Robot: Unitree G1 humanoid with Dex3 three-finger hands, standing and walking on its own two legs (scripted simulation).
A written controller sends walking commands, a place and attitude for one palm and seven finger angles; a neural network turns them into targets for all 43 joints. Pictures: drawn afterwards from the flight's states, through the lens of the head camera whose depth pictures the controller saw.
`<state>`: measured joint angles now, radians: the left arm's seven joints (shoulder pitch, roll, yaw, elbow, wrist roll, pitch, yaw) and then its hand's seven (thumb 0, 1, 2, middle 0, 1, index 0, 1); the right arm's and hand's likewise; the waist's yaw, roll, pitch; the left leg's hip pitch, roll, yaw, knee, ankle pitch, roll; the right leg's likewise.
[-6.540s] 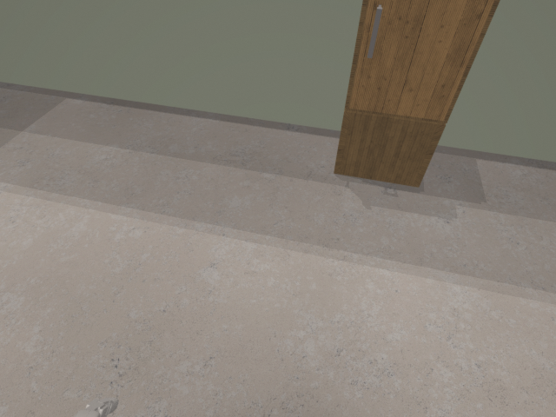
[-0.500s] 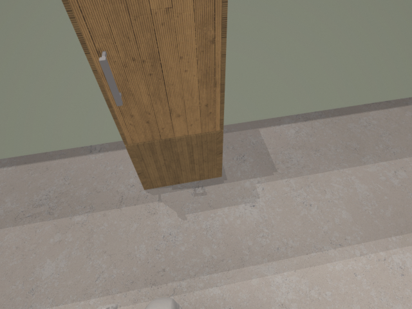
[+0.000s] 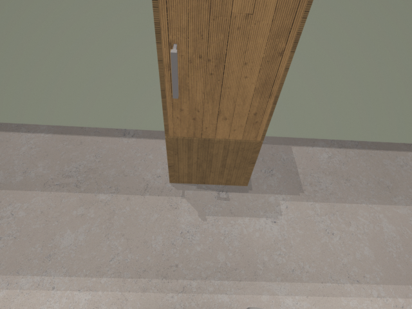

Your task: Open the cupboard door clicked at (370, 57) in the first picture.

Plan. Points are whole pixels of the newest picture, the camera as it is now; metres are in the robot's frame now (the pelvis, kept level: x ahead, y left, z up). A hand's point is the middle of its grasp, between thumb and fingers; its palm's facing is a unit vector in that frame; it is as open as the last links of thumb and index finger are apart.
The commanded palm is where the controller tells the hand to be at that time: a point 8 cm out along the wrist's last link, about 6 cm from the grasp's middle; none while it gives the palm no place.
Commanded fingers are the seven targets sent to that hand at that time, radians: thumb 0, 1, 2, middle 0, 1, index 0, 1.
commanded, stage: take the last steps up to it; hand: left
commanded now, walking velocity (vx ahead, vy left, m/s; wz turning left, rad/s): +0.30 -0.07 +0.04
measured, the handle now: (175, 72) +0.81 +0.16 -0.01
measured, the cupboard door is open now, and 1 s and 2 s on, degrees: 0 0 0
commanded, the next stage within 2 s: come to a stop and stand still in 0.84 s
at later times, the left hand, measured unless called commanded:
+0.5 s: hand out of the picture +0.00 +0.11 -0.16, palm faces +0.14 -0.97 -0.19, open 7.3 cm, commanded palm none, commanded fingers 0.00 0.90 0.90 -0.20 -0.30 -0.20 -0.30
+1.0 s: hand (138, 233) +0.31 +0.19 -0.17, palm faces +0.11 -0.97 -0.21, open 7.3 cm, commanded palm none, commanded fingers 0.00 0.90 0.90 -0.20 -0.30 -0.20 -0.30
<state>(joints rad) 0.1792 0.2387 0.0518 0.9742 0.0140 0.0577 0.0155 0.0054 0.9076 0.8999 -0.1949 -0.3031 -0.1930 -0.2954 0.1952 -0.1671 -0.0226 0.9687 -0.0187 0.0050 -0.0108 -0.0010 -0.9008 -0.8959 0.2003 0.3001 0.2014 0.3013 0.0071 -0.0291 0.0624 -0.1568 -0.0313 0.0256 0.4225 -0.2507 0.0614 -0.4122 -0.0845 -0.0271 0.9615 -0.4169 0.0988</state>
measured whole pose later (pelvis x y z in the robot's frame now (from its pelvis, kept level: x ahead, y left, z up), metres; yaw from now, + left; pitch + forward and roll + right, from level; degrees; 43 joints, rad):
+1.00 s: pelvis +0.26 +0.00 +0.00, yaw +3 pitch -1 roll +1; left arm 0.21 0.19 0.07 1.03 0.03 -0.01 0.01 0.01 0.93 0.90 -0.19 -0.30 -0.19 -0.30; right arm 0.26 -0.16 -0.05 1.06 -0.02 -0.06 -0.02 -0.02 -0.93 -0.90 0.20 0.30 0.20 0.30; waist 0.00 -0.03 0.02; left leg -0.12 0.01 0.16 0.40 -0.26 0.03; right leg -0.49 -0.12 -0.06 0.84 -0.25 0.02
